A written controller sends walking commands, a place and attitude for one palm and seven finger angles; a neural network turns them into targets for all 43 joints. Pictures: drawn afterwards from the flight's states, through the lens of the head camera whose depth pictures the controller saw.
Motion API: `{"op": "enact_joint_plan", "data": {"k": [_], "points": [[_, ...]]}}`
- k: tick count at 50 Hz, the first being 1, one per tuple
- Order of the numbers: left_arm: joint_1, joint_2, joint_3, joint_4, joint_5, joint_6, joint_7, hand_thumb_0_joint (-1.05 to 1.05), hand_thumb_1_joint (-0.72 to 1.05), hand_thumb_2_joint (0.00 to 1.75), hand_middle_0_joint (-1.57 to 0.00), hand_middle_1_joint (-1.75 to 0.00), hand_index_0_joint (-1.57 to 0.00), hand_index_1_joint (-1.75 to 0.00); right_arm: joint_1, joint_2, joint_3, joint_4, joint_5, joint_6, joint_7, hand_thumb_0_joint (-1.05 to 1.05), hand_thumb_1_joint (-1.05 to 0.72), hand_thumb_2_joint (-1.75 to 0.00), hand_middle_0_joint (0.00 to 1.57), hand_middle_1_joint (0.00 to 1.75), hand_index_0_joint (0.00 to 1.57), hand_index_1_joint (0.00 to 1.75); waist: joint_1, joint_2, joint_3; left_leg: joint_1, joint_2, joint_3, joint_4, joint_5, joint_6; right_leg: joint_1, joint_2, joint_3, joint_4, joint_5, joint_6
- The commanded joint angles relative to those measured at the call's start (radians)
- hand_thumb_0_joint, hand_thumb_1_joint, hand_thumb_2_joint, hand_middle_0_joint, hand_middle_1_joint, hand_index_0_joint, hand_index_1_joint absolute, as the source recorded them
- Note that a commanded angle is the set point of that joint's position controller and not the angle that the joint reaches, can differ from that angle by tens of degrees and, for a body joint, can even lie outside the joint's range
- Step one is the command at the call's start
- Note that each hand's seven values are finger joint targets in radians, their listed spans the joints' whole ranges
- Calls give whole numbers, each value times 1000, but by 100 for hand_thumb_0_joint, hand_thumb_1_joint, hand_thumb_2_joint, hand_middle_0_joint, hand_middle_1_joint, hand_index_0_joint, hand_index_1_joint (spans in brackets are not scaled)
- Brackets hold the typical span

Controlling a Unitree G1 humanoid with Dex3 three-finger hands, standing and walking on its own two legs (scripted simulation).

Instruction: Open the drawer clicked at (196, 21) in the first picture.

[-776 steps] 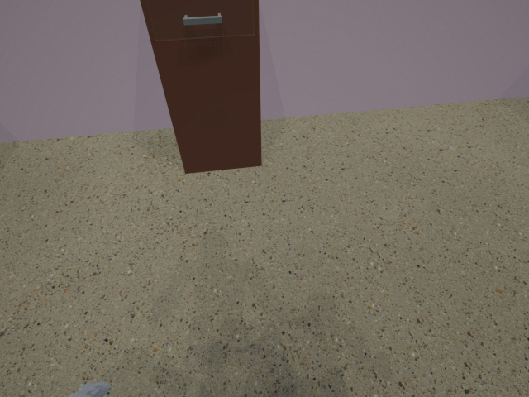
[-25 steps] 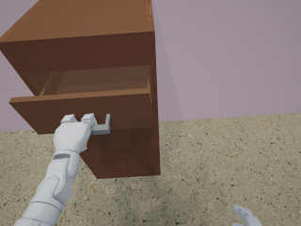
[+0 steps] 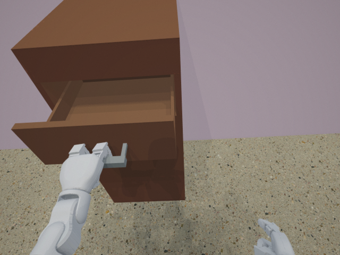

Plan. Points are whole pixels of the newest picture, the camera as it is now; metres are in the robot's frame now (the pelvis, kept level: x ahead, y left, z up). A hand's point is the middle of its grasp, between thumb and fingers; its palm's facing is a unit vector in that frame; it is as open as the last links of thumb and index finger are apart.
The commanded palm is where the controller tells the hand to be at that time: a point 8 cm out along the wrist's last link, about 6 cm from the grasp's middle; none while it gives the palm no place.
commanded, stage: pull the drawer open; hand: left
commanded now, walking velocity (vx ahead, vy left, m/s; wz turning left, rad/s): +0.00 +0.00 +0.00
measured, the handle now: (98, 155) +0.34 +0.21 +0.06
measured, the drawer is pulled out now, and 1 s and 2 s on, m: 0.18 0.29 0.30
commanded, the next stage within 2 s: open the thumb to release the handle in 1.22 s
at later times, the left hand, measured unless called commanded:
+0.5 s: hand (87, 204) +0.22 +0.21 +0.04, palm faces +0.03 -0.13 -0.99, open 5.6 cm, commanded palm +0.18 +0.21 +0.09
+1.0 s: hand (81, 227) +0.17 +0.20 +0.04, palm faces +0.02 -0.14 -0.99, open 5.6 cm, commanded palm +0.13 +0.21 +0.09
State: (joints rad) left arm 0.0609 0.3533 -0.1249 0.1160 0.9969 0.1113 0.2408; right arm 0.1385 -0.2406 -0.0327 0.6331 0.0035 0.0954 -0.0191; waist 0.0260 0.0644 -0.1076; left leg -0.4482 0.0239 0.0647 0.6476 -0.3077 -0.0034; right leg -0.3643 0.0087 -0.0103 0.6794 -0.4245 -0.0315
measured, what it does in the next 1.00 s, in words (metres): stands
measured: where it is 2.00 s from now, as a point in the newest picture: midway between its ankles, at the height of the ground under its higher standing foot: outside the picture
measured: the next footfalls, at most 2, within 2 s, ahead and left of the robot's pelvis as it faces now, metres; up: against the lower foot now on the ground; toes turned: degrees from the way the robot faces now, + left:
none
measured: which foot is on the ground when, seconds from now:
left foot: down 0.00-1.00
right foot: down 0.00-1.00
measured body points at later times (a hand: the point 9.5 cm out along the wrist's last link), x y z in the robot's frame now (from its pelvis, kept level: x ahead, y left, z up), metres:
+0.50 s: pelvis +0.00 +0.00 +0.00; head +0.00 -0.04 +0.45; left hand +0.22 +0.21 +0.09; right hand +0.20 -0.22 -0.10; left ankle +0.01 +0.13 -0.72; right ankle -0.05 -0.10 -0.72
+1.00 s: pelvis -0.01 -0.01 -0.01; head +0.00 -0.05 +0.44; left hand +0.17 +0.21 +0.09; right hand +0.20 -0.22 -0.11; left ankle +0.01 +0.13 -0.72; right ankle -0.05 -0.10 -0.72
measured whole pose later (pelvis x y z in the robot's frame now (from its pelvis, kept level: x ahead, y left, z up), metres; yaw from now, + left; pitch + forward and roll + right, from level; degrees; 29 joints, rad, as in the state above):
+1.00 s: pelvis -0.01 -0.01 -0.01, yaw +0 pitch +5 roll +1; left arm 0.52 0.37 -0.10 -0.27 0.99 0.05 0.29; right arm 0.11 -0.23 0.00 0.58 -0.03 0.08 0.03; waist 0.06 0.07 -0.10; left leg -0.47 0.03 0.06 0.72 -0.33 -0.02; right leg -0.39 0.02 -0.02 0.76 -0.46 -0.04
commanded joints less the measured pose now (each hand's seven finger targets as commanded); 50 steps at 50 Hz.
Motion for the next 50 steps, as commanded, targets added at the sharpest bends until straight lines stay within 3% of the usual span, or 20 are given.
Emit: {"op": "enact_joint_plan", "data": {"k": [1, 10, 19, 23, 25, 27, 29, 33, 37, 39, 40, 44, 50], "points": [[-87, 156, 116, -237, -1, 9, 51, 0, 90, 90, -40, -135, -40, -135, -135, -97, -28, -157, -3, -50, -4, 0, -90, -90, 20, 30, 20, 30, 42, -71, -205, 197, -50, -21, -28, 345, 36, 26, 23, -4, -76, 504, 6], [55, 141, 112, -325, -1, 10, 54, 0, 90, 90, -40, -135, -40, -135, -166, -88, -19, -173, -9, -57, 6, 0, -90, -90, 20, 30, 20, 30, 61, -67, -194, 205, -48, -21, -26, 347, 33, 31, 20, 3, -76, 511, 5], [158, 126, 100, -416, 6, 7, 64, 0, 90, 90, -40, -135, -40, -135, -179, -83, -13, -187, -15, -59, 18, 0, -90, -90, 20, 30, 20, 30, 60, -46, -175, 210, -45, -29, -19, 338, 29, 11, 22, -1, -71, 472, 1], [250, 113, 89, -470, 2, -4, 70, 0, 90, 90, -40, -135, -40, -135, -181, -76, -12, -197, -18, -63, 27, 0, -90, -90, 20, 30, 20, 30, 67, -58, -171, 203, -46, -28, -3, 355, 32, 10, 18, -2, -56, 520, 4], [275, 131, 111, -475, 0, -7, 70, 0, 90, 90, -40, -135, -40, -135, -187, -78, -7, -198, -18, -63, 28, 0, -90, -90, 20, 30, 20, 30, 67, -78, -155, 185, -49, -26, -3, 330, 31, 10, 16, 7, -60, 519, 6], [278, 122, 102, -497, 6, -13, 74, 0, 90, 90, -40, -135, -40, -135, -184, -75, -8, -197, -22, -63, 30, 0, -90, -90, 20, 30, 20, 30, 66, -53, -158, 195, -47, -29, 0, 329, 31, -5, 17, 4, -56, 498, 5], [320, 150, 134, -500, 4, -16, 79, 0, 90, 90, -40, -135, -40, -135, -186, -76, -7, -199, -21, -64, 31, 0, -90, -90, 20, 30, 20, 30, 70, -63, -153, 188, -46, -29, 5, 326, 28, 1, 18, 9, -57, 501, 2], [359, 126, 115, -529, 3, -28, 83, 0, 90, 90, -40, -135, -40, -135, -188, -72, -6, -206, -26, -62, 36, 0, -90, -90, 20, 30, 20, 30, 69, -59, -138, 175, -49, -30, 13, 297, 30, -21, 15, 10, -52, 481, 5], [380, 141, 132, -536, 2, -33, 90, 0, 90, 90, -40, -135, -40, -135, -187, -71, -5, -208, -27, -63, 35, 0, -90, -90, 20, 30, 20, 30, 68, -67, -123, 167, -49, -31, 19, 257, 31, -41, 15, 18, -61, 437, 5], [408, 156, 153, -539, -2, -36, 96, 0, 90, 90, -40, -135, -40, -135, -190, -71, -5, -211, -26, -64, 34, 0, -90, -90, 20, 30, 20, 30, 71, -69, -123, 163, -49, -33, 22, 258, 29, -34, 15, 23, -61, 445, 2], [419, 132, 128, -543, -4, -35, 94, 0, 90, 90, -40, -135, -40, -135, -187, -69, 0, -212, -28, -65, 36, 0, -90, -90, 20, 30, 20, 30, 72, -74, -122, 159, -49, -34, 24, 252, 32, -39, 10, 19, -54, 444, 5], [484, 168, 170, -560, -12, -42, 99, 0, 90, 90, -40, -135, -40, -135, -191, -72, -1, -218, -26, -64, 37, 0, -90, -90, 20, 30, 20, 30, 85, -60, -136, 153, -51, -31, 30, 266, 27, -18, 11, 34, -52, 484, 3], [596, 152, 165, -593, -19, -53, 108, 0, 90, 90, -40, -135, -40, -135, -187, -72, 2, -232, -27, -63, 50, 0, -90, -90, 20, 30, 20, 30, 88, -72, -116, 133, -49, -31, 42, 266, 29, -35, 8, 36, -40, 490, 6]]}}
